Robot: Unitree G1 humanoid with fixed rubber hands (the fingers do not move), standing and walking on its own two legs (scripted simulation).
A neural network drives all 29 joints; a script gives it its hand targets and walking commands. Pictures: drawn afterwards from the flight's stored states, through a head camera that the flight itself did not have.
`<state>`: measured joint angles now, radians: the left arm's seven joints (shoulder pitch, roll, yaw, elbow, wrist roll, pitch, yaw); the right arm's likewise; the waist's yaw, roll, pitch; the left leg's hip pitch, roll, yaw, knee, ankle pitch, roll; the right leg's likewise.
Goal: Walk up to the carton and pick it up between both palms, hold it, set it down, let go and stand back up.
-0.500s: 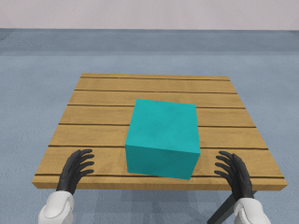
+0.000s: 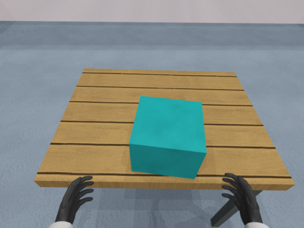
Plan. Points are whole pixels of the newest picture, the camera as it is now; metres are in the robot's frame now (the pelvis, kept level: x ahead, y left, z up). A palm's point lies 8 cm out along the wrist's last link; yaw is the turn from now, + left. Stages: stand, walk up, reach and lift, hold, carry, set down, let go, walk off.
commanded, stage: set down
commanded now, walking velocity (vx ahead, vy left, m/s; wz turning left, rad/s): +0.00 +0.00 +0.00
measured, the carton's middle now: (166, 136) +0.40 -0.05 -0.01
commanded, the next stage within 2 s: let go in 0.72 s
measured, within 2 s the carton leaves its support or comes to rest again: neither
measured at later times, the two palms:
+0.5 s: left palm (63, 222) +0.16 +0.22 -0.05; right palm (240, 219) +0.17 -0.22 -0.04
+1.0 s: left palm out of the picture +0.15 +0.22 -0.07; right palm out of the picture +0.15 -0.23 -0.07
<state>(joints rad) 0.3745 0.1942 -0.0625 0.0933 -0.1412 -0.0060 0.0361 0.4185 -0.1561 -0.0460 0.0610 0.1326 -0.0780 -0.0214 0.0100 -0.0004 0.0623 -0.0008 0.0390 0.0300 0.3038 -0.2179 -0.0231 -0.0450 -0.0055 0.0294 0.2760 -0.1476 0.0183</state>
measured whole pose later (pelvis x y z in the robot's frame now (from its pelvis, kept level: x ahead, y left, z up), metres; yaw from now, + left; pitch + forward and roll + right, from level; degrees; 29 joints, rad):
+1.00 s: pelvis +0.00 +0.00 +0.00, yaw +0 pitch -6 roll +0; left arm 0.20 0.20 0.02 0.46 0.01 0.15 0.00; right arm 0.20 -0.17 -0.06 0.66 -0.02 -0.17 0.01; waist 0.02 -0.01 0.10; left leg -0.01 0.05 0.03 0.35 -0.24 -0.03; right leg -0.06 0.00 0.03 0.33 -0.17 0.01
